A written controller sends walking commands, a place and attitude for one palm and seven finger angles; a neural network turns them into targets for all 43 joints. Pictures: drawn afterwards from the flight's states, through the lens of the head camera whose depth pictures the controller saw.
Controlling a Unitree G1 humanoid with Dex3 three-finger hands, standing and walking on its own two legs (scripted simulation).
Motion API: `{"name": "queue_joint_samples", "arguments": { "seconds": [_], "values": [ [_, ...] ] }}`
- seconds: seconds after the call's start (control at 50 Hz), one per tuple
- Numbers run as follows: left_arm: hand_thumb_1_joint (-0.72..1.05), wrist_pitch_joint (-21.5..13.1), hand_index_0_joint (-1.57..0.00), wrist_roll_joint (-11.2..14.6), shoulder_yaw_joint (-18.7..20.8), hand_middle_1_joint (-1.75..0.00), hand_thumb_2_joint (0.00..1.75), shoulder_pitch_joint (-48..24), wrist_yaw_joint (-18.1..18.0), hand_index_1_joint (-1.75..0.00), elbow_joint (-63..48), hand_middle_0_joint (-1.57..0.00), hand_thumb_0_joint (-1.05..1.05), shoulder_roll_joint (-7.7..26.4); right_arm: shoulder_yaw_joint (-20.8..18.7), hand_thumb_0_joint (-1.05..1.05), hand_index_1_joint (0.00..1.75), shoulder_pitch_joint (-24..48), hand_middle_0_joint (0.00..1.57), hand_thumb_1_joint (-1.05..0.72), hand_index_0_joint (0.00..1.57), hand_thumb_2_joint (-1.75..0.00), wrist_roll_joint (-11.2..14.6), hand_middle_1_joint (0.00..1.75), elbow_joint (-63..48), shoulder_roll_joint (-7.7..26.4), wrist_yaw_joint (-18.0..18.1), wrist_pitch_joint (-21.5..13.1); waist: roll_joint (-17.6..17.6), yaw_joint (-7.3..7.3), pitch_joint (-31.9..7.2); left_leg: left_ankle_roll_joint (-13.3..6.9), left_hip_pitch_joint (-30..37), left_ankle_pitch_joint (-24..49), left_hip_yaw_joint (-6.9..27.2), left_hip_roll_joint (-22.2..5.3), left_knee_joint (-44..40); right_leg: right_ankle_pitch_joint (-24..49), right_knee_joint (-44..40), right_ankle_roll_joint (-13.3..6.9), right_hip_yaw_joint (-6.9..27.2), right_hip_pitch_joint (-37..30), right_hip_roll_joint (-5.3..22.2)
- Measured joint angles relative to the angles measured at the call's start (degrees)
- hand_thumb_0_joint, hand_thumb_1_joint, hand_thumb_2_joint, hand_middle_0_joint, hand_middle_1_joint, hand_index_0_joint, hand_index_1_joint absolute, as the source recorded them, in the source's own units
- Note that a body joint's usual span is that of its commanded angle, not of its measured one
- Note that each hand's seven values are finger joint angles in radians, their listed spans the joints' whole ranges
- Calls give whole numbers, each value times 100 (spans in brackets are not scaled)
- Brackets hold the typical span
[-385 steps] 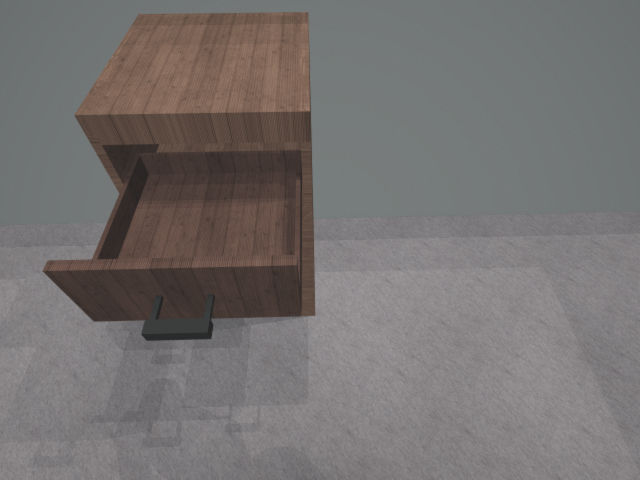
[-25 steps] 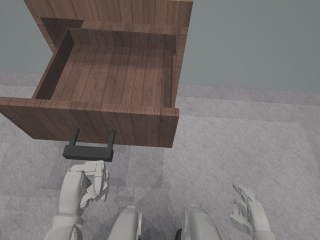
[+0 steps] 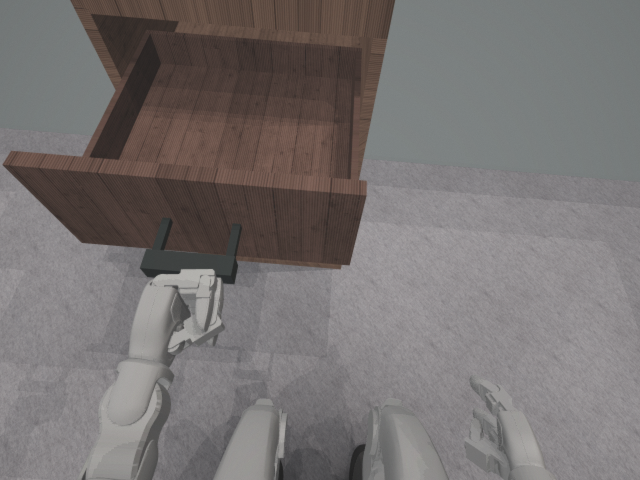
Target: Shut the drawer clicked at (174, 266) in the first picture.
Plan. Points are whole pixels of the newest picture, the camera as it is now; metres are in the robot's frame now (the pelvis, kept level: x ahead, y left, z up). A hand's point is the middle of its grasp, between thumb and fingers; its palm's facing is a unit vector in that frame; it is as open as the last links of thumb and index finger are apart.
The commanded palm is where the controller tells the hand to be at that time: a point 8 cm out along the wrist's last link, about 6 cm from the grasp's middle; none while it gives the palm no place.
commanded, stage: push the drawer shut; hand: left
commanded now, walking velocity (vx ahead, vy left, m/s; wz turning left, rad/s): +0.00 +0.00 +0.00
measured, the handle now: (195, 248) +0.38 +0.17 +0.03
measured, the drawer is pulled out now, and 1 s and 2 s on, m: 0.27 0.14 0.02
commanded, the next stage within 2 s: none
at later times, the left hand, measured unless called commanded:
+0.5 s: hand (227, 263) +0.36 +0.14 +0.03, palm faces -0.07 -1.00 -0.04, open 2.7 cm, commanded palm +0.37 +0.18 +0.04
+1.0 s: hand (239, 217) +0.43 +0.13 +0.03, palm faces -0.04 -1.00 -0.05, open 2.8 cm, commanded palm +0.43 +0.18 +0.04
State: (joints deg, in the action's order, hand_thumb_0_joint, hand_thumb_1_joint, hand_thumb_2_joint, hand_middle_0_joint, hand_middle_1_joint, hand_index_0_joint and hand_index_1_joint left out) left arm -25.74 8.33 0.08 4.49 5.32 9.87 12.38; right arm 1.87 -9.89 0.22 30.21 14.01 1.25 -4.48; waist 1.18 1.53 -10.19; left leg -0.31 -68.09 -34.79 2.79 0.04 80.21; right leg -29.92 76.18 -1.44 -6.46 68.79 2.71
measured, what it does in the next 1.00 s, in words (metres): stands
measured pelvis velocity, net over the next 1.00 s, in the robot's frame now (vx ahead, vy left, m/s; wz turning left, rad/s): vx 0.00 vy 0.01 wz -0.02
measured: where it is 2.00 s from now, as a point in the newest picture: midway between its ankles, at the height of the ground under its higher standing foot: outside the picture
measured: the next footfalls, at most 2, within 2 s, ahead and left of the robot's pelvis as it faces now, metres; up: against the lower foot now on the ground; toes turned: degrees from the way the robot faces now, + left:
none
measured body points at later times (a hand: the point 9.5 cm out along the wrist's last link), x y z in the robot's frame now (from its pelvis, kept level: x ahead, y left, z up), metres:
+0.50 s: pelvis -0.01 +0.02 +0.01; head +0.11 +0.03 +0.44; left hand +0.36 +0.19 +0.03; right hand +0.13 -0.24 -0.10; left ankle +0.03 +0.11 -0.60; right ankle +0.06 -0.11 -0.60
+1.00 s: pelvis +0.00 +0.01 +0.01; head +0.13 +0.02 +0.44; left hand +0.43 +0.18 +0.03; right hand +0.10 -0.25 -0.11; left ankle +0.03 +0.11 -0.60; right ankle +0.06 -0.11 -0.60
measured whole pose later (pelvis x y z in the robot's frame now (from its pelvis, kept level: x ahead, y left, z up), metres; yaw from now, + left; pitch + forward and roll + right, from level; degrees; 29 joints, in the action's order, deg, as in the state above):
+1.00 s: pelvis +0.00 +0.01 +0.01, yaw -1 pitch +25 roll -2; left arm -31.1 5.1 8.6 -30.6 2.5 46.9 13.4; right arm 1.4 -13.1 -0.6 35.4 14.3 0.5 -0.5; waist 0.9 5.7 -9.1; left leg -1.2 -68.8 -32.8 0.7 0.1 76.9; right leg -27.5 73.3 -0.5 -4.4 70.3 2.5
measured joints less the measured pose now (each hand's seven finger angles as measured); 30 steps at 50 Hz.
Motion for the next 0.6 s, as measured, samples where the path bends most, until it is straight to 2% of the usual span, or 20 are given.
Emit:
{"name": "queue_joint_samples", "arguments": {
  "seconds": [0.28,0.6],
  "values": [
    [72,107,-139,-83,135,-160,92,-1271,-166,-160,1154,-140,-7,-14,39,1,30,-120,20,-90,20,-90,9,30,166,26,8,69,-45,166,24,-97,33,164,-125,40,-160,196,-173,96,123,-18,31],
    [73,-207,-140,-239,303,-160,92,-2190,-385,-160,2192,-140,-6,-91,-10,1,30,-240,20,-90,20,-90,-42,30,347,22,-72,252,-49,263,66,-158,42,192,-236,54,-278,245,-271,162,236,12,36]
  ]
}}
